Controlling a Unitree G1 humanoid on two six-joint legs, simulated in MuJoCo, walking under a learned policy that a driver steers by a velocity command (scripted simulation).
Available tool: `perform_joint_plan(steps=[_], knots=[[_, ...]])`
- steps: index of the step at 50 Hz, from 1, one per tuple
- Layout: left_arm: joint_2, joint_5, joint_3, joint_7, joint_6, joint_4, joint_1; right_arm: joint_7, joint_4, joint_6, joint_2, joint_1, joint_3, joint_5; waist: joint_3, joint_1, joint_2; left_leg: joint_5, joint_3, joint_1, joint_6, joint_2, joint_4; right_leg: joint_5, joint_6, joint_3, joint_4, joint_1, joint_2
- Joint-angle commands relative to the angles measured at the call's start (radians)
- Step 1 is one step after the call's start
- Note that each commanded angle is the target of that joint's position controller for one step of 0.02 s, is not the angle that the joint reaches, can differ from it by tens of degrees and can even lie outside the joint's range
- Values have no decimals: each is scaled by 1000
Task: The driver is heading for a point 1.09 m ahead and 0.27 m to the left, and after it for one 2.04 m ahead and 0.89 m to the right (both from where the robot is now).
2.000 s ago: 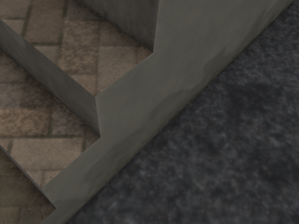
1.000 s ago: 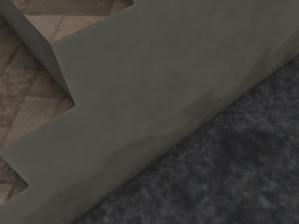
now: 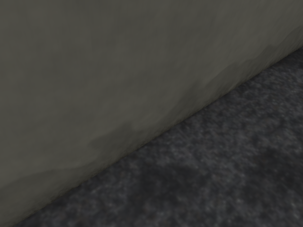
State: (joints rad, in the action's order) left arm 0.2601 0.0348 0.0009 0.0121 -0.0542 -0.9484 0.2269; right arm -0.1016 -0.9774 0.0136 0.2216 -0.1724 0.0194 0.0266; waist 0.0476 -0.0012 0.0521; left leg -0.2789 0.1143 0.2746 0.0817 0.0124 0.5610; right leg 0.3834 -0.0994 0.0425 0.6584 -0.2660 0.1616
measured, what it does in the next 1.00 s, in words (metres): steps to the right, turning left: right foot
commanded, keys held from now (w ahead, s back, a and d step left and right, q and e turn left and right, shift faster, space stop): w+shift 0.30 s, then w+q+shift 0.70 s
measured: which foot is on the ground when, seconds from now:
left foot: down 0.00-0.36, up 0.38-1.00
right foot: up 0.00-0.34, down 0.36-1.00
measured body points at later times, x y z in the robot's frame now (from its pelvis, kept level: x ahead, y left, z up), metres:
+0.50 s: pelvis +0.06 -0.18 +0.01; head +0.11 -0.20 +0.46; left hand +0.13 +0.10 -0.11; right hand +0.12 -0.46 -0.14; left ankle +0.01 -0.05 -0.65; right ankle +0.08 -0.28 -0.73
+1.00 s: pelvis +0.06 -0.21 +0.00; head +0.11 -0.19 +0.45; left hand +0.00 +0.08 -0.12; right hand +0.36 -0.34 -0.11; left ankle +0.03 -0.10 -0.71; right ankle +0.08 -0.28 -0.73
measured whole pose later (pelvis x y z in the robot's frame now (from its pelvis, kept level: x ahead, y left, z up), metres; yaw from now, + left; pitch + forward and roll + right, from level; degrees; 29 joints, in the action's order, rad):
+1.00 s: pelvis +0.06 -0.21 +0.00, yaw +29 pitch -1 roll +1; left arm 0.28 0.01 -0.05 0.01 -0.02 -0.79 0.22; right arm 0.06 -0.74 0.12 0.28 0.00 0.09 -0.01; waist 0.15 -0.03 0.00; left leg -0.39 0.16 0.36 0.01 0.07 0.77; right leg 0.37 -0.03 0.48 0.58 -0.15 -0.17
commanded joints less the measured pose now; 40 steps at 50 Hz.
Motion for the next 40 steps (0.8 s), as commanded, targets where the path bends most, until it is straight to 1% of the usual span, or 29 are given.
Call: perform_joint_plan(steps=[1,2,3,4,5,6,7,9,11,12,13,15,16,17,18,19,20,21,22,23,24,25,26,27,29,31,32,35,40], knots=[[191,16,-53,13,6,70,-34,-4,-23,-4,251,-150,61,-4,-3,35,-156,206,-548,-172,241,483,-345,57,53,-233,471,-339,-83],[186,14,-56,22,9,50,-8,9,-6,-13,217,-87,56,-13,1,2,-106,231,-430,-168,192,408,-336,-14,68,-244,485,-328,-96],[164,23,-56,33,10,46,-7,13,-5,-25,206,-65,54,-21,-1,-11,-126,285,-348,-191,155,357,-320,-63,81,-244,476,-338,-107],[141,31,-52,43,7,29,4,21,-4,-34,189,-54,51,-18,-13,-2,-139,417,-270,-204,132,306,-292,-97,100,-222,470,-322,-93],[119,29,-48,51,3,27,0,27,-11,-39,187,-65,51,-15,-32,5,-152,512,-219,-218,122,283,-269,-108,115,-202,452,-310,-84],[108,21,-44,57,-5,31,-9,33,-13,-43,199,-72,56,-15,-46,9,-171,566,-188,-221,119,278,-255,-103,133,-171,425,-293,-89],[92,16,-39,63,-10,42,-32,36,-22,-44,209,-85,61,-13,-44,17,-190,559,-165,-212,110,269,-252,-109,146,-153,360,-282,-105],[62,8,-24,74,-19,65,-77,37,-32,-40,234,-97,73,-7,-31,35,-247,439,-137,-169,90,255,-270,-122,162,-94,206,-227,-143],[50,2,-13,82,-25,87,-119,37,-32,-33,267,-91,91,-4,-9,51,-294,265,-130,-101,68,251,-305,-124,156,-52,52,-140,-176],[50,8,-10,85,-27,89,-122,36,-34,-27,275,-94,98,-5,6,50,-314,192,-134,-70,58,256,-318,-119,144,-34,-8,-96,-179],[68,7,-14,86,-29,88,-121,36,-30,-23,291,-94,107,-3,12,53,-317,157,-146,-51,51,264,-324,-110,133,-12,-53,-60,-176],[99,7,-28,79,-28,72,-72,35,-18,-18,316,-73,119,-5,7,24,-304,195,-172,-34,41,297,-290,-115,98,9,-155,12,-182],[95,11,-32,71,-24,47,-14,36,-14,-15,302,-66,116,-8,0,-8,-265,232,-172,6,24,281,-235,-169,73,24,-251,105,-176],[114,18,-41,59,-10,10,73,44,-15,-16,258,-85,107,5,-45,-37,-172,230,-150,49,-6,223,-110,-189,57,21,-299,224,-164],[160,29,-47,53,11,-14,162,58,-4,-12,183,-116,88,18,-94,-69,26,3,-87,127,-33,121,108,-215,46,-100,-390,328,-302],[315,34,-73,39,22,20,92,59,34,8,81,-113,66,13,-95,-60,345,-381,-14,319,-48,-83,306,-262,-48,-308,-434,279,-465],[277,31,-71,18,27,35,62,50,36,20,137,-76,72,4,-104,-74,293,-389,-125,301,-16,-37,493,-214,-91,-262,-430,212,-456],[204,27,-51,4,29,52,10,54,43,18,170,-55,82,-14,-84,-35,220,-333,-156,304,10,-29,551,-251,-64,-196,-402,176,-427],[163,24,-40,-8,27,69,-37,59,36,11,186,-72,90,-18,-76,4,160,-272,-144,298,8,-11,566,-319,-36,-136,-381,171,-399],[143,13,-34,-26,31,85,-61,66,32,8,196,-79,95,-7,-82,29,140,-211,-118,292,-5,0,595,-414,-31,-96,-365,187,-387],[124,11,-30,-36,36,106,-81,74,25,11,188,-101,96,3,-95,36,129,-183,-90,280,-26,3,631,-520,-49,-61,-351,190,-388],[112,8,-26,-42,40,117,-81,80,33,16,173,-94,95,9,-99,36,112,-172,-75,271,-42,5,651,-576,-71,-45,-344,185,-402],[162,-15,-42,-59,66,124,-19,98,42,38,188,-59,105,-9,-94,10,-30,-168,-146,342,-66,0,740,-857,-79,-196,-301,268,-590],[180,-30,-50,-64,74,113,10,106,57,55,179,-59,104,-9,-110,27,-47,-162,-168,343,-70,17,764,-919,-71,-168,-293,279,-606],[164,-21,-52,-67,76,141,-21,125,82,78,171,-34,104,-15,-84,31,29,-108,-147,346,-81,9,761,-770,-53,-97,-313,251,-569],[126,-16,-43,-72,72,165,-40,139,104,91,195,9,113,-8,-51,16,76,-43,-115,332,-101,-2,718,-598,-41,-40,-345,215,-536],[125,-16,-43,-75,71,168,-32,144,118,95,194,30,114,-6,-32,8,79,-28,-102,330,-112,-6,690,-572,-37,-22,-350,211,-532],[141,-15,-50,-77,67,164,9,155,153,98,163,68,104,-10,-11,-9,74,-35,-75,328,-129,-1,567,-615,-25,28,-331,255,-531],[166,-12,-63,-59,65,168,30,172,225,98,137,136,91,-25,-8,-32,86,-45,-22,290,-117,29,376,-657,-22,106,-313,292,-547]])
